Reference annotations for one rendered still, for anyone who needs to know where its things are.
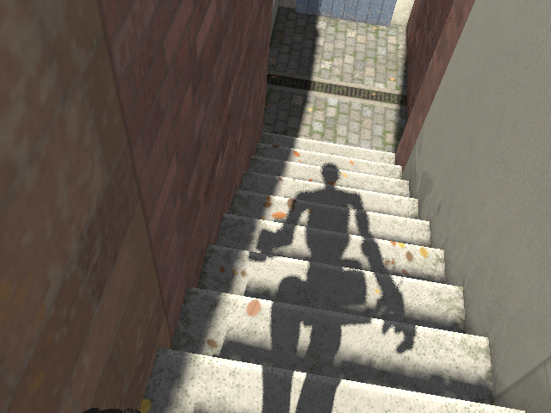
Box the stairs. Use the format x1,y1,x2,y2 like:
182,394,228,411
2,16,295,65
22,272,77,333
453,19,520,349
139,132,525,413

